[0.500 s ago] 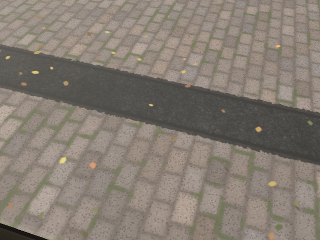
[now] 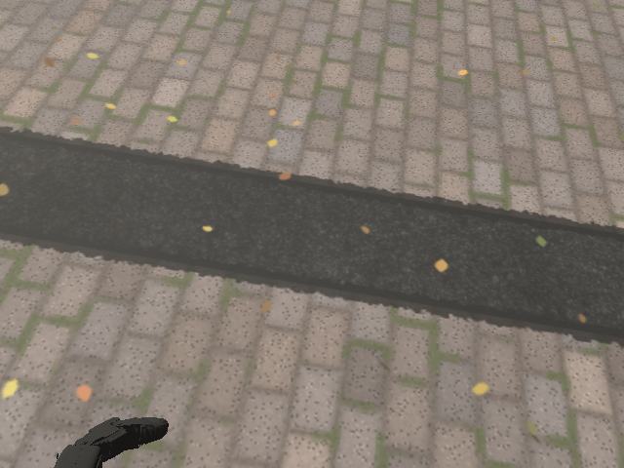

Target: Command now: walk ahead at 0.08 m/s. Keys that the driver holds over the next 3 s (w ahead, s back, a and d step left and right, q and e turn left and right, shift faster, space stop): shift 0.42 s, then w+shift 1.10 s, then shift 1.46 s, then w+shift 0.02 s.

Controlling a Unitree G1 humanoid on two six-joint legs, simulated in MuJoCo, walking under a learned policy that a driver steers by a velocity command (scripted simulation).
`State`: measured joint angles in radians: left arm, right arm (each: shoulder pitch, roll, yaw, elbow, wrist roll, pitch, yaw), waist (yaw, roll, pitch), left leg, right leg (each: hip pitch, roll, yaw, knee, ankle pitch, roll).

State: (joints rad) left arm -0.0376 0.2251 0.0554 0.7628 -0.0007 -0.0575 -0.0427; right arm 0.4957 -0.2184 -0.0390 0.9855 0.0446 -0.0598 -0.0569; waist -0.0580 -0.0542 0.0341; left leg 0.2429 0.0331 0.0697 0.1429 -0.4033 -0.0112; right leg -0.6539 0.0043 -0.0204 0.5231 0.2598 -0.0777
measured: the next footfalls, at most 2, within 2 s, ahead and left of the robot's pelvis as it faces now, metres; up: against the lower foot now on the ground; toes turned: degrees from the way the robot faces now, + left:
right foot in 0.02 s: +0.25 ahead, -0.12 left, +0.00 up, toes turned -2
left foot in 0.54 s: +0.27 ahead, +0.14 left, +0.00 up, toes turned -3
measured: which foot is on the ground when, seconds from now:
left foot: down 0.00-0.04, up 0.06-0.52, down 0.54-1.00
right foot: up 0.00-0.00, down 0.02-0.54, up 0.56-1.00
